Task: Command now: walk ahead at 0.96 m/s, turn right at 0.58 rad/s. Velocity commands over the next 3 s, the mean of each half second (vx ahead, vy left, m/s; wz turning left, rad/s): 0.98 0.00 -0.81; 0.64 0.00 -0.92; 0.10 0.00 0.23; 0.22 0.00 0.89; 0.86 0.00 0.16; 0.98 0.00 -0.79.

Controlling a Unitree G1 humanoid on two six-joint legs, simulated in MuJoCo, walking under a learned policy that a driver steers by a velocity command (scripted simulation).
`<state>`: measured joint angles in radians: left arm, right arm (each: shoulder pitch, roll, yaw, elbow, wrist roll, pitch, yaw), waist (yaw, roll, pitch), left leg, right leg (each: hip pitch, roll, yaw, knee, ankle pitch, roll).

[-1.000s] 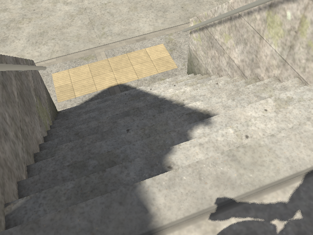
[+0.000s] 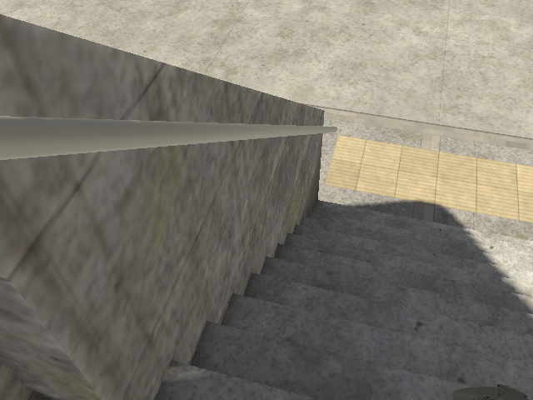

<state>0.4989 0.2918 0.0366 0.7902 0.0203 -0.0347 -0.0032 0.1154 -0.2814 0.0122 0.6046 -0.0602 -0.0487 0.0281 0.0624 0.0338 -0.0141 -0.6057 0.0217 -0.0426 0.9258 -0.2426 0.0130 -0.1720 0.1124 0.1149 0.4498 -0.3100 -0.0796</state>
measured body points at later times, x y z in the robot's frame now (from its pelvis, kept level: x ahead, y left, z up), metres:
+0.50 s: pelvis +0.34 -0.02 -0.07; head +0.36 -0.02 +0.38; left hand +0.66 +0.13 -0.13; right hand +0.17 -0.27 -0.18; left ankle +0.24 +0.14 -0.74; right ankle +0.45 -0.18 -0.75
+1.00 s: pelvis +0.64 -0.13 -0.42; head +0.64 -0.11 +0.03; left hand +0.93 -0.06 -0.54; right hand +0.46 -0.31 -0.55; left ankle +0.70 -0.07 -1.15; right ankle +0.53 -0.17 -0.85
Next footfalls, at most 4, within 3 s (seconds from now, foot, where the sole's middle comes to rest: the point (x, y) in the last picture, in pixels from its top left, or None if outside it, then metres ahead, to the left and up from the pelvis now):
0.16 left None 0.27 0.13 -0.77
0.60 right None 0.42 -0.10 -0.99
0.88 left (330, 376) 0.73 -0.10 -1.18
1.26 right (405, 396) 0.67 -0.34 -1.18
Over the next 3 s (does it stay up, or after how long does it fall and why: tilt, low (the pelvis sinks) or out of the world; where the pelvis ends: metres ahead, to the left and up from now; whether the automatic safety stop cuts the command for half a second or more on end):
stays up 1.08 -0.32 -0.85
